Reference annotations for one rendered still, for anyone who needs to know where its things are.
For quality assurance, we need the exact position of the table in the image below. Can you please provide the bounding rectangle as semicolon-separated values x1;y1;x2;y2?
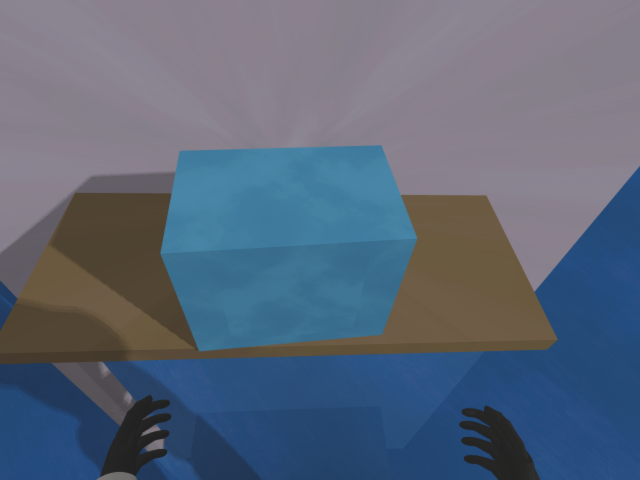
0;193;558;452

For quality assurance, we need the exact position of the right robot hand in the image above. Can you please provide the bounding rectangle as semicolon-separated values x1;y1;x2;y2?
459;406;540;480

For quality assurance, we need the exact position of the left robot hand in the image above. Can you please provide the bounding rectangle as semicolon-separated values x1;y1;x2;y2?
100;395;171;477

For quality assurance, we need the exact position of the carton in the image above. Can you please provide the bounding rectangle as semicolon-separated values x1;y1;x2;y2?
160;145;417;351

